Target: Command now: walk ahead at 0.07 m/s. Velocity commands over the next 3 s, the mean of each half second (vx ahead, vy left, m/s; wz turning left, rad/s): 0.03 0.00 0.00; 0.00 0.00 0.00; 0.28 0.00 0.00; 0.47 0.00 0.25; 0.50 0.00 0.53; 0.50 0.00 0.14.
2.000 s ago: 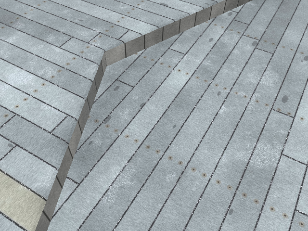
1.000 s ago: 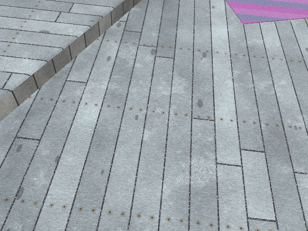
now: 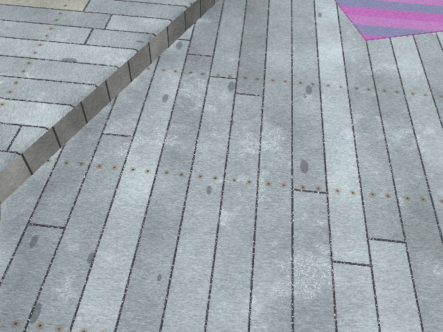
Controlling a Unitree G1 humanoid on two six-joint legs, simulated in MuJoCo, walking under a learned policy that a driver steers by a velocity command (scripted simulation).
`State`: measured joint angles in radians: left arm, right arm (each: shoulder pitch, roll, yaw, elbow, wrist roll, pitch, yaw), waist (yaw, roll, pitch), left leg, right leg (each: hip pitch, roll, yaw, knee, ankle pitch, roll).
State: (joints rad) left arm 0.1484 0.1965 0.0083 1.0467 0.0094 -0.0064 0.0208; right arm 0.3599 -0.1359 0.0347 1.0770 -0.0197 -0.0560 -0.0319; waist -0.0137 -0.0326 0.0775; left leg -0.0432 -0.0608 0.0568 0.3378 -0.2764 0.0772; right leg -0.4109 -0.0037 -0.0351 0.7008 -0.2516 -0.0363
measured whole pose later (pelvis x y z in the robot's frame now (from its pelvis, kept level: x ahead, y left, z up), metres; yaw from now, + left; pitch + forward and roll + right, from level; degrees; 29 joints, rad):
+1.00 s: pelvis +0.04 -0.02 +0.00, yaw +1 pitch -1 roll -1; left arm 0.30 0.12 0.00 1.19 0.00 0.00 0.04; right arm 0.40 -0.10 0.04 1.18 -0.01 -0.02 -0.05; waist 0.01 0.02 0.02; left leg 0.02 -0.02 0.03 0.37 -0.36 0.04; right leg -0.23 0.06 -0.06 0.42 -0.17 -0.06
